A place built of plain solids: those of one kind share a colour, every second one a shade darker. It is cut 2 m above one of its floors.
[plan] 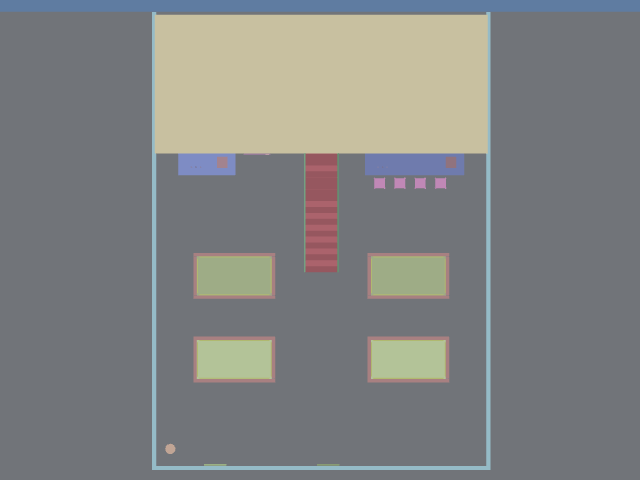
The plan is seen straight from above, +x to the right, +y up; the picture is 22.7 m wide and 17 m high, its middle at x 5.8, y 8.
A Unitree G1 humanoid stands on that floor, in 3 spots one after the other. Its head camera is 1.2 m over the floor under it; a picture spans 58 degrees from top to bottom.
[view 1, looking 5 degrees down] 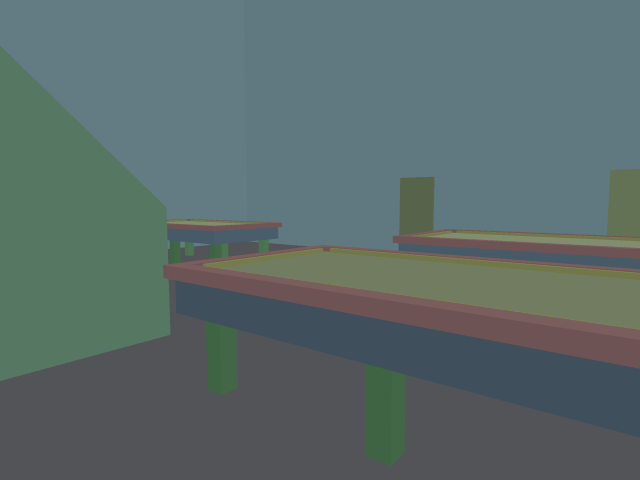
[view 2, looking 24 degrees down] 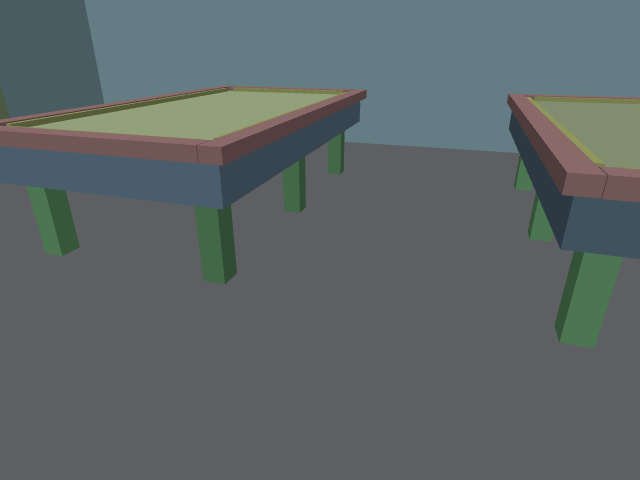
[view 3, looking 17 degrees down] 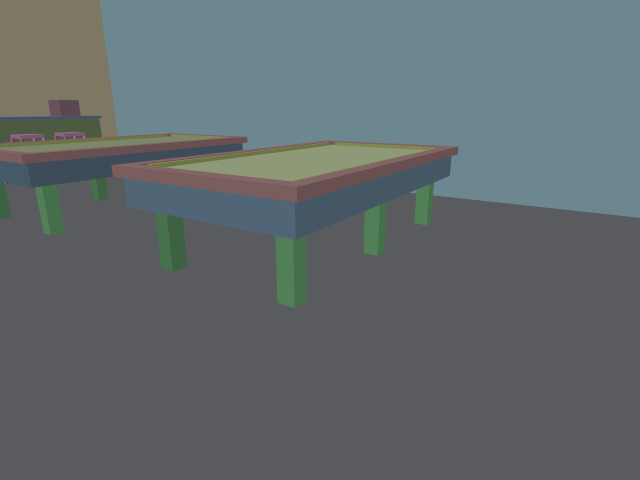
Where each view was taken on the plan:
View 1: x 1.79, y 9.05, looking -52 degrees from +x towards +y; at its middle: wall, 11.53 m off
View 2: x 5.85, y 5.56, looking -162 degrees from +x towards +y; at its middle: ground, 2.95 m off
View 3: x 5.69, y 1.65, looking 33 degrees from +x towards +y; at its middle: ground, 4.10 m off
